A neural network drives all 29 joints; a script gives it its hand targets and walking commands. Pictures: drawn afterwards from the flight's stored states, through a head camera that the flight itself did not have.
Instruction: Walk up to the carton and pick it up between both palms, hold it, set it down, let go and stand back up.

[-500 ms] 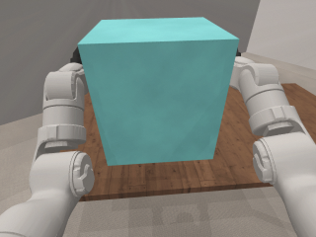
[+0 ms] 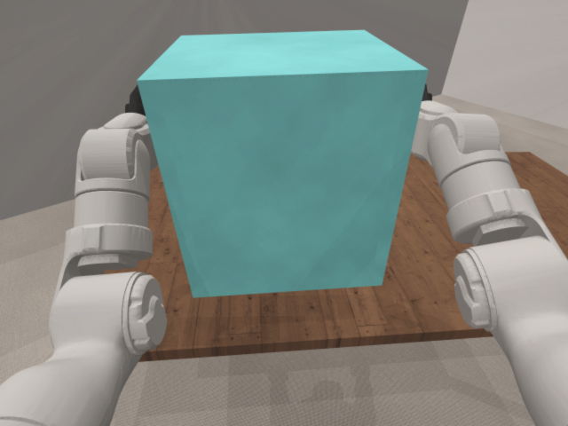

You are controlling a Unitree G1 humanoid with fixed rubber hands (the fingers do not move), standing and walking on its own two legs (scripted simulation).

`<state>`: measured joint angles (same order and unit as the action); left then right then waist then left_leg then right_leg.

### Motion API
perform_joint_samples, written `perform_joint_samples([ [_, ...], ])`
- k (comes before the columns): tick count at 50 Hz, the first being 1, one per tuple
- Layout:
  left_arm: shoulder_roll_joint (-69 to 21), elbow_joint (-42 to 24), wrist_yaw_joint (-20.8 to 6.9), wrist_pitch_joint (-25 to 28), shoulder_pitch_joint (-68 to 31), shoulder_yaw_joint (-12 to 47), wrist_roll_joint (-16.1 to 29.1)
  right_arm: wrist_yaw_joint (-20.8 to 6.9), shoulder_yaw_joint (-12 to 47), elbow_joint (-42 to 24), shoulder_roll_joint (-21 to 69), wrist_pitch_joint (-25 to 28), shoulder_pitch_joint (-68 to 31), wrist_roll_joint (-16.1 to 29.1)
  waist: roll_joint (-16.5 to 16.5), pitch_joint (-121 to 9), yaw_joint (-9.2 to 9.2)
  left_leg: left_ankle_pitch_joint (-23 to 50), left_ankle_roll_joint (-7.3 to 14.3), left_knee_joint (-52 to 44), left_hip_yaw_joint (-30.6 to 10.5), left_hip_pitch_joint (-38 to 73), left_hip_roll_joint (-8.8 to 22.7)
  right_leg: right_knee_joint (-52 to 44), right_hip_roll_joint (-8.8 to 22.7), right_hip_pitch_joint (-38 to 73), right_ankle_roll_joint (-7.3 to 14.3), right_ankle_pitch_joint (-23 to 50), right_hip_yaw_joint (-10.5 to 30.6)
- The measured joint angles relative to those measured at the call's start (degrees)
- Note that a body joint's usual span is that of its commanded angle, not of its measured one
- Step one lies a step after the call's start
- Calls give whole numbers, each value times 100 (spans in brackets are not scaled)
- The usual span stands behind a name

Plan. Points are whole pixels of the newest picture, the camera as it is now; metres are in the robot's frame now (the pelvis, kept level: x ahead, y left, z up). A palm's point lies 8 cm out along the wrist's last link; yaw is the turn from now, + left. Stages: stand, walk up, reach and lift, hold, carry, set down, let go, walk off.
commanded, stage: hold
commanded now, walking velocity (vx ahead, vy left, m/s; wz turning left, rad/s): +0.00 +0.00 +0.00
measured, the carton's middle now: (281, 159) +0.37 +0.00 +0.26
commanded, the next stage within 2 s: none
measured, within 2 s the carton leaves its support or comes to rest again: neither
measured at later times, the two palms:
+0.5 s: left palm (143, 138) +0.37 +0.17 +0.29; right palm (411, 119) +0.37 -0.17 +0.32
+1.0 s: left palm (142, 127) +0.37 +0.17 +0.31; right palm (419, 115) +0.36 -0.18 +0.33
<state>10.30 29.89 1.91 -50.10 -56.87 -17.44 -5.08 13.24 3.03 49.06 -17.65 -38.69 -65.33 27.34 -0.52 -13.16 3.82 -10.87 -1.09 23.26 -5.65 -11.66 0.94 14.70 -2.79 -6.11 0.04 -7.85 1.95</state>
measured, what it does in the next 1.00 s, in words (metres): stands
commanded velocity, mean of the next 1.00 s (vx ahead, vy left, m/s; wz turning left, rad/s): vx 0.00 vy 0.00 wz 0.00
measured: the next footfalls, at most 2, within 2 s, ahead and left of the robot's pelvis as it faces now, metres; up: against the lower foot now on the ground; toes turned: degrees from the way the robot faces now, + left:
none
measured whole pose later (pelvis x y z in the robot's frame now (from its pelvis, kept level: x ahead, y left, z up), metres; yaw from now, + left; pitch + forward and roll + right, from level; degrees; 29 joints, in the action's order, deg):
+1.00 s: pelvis +0.00 +0.00 +0.00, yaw -1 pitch -1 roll -2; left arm 9.5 31.5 2.4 -49.2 -58.1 -18.6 -5.5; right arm 12.4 1.7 51.2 -17.8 -38.8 -67.2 25.9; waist -0.6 -13.7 2.7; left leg -10.6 -1.1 23.1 -5.1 -11.8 1.0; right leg 15.6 -3.0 -7.0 0.0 -7.8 3.2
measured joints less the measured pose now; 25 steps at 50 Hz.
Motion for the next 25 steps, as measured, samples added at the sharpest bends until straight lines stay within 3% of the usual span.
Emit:
perform_joint_samples([
  [11,-72,26,7,71,25,-98,-22,-7,-31,-50,3,-27,31,-71,46,55,-88,-6,17,-47,77,90,3,15,2,35,-10,-12,90],
  [25,-133,-447,55,-37,248,-67,-17,3,70,-270,-39,-28,96,10,67,117,-36,-33,-13,13,20,67,29,8,-37,56,15,-15,58],
])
